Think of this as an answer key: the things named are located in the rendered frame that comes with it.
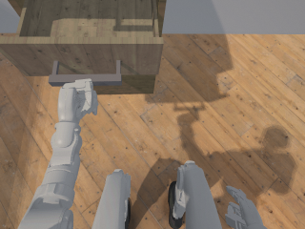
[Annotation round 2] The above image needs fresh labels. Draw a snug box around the robot left thigh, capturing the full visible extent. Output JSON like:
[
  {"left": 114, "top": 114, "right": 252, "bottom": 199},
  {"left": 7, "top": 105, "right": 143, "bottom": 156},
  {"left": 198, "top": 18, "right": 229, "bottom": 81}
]
[{"left": 91, "top": 172, "right": 132, "bottom": 229}]

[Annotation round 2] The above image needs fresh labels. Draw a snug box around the right robot hand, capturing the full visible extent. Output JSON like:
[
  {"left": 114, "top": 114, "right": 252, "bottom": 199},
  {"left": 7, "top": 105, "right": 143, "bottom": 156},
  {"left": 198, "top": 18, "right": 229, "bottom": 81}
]
[{"left": 225, "top": 185, "right": 263, "bottom": 229}]

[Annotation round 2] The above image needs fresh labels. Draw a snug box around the drawer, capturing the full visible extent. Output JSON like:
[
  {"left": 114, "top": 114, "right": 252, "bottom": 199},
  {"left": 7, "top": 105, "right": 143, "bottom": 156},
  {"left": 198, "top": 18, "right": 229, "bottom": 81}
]
[{"left": 0, "top": 0, "right": 164, "bottom": 76}]

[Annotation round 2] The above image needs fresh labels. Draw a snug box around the left robot forearm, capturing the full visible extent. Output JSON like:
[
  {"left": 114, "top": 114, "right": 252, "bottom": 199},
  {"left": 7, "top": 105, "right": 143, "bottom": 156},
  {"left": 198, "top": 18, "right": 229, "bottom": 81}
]
[{"left": 17, "top": 121, "right": 83, "bottom": 229}]

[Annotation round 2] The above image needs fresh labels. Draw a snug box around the robot right shin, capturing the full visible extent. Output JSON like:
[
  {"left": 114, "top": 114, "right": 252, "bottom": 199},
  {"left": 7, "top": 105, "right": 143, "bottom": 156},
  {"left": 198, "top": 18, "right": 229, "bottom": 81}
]
[{"left": 173, "top": 160, "right": 205, "bottom": 219}]

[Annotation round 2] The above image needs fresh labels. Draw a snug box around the left robot hand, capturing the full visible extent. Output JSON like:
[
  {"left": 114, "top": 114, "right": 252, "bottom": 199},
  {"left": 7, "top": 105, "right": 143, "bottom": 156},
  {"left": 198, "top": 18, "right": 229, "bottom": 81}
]
[{"left": 57, "top": 78, "right": 99, "bottom": 124}]

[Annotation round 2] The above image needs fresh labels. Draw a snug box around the robot left upper arm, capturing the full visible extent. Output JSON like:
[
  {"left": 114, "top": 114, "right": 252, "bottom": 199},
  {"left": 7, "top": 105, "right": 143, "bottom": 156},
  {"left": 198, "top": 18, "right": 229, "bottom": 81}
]
[{"left": 20, "top": 207, "right": 73, "bottom": 229}]

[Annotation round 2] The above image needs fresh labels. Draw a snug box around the handle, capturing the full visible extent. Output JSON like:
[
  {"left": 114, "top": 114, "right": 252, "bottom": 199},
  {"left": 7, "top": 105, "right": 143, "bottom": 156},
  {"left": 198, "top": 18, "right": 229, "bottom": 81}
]
[{"left": 48, "top": 60, "right": 122, "bottom": 87}]

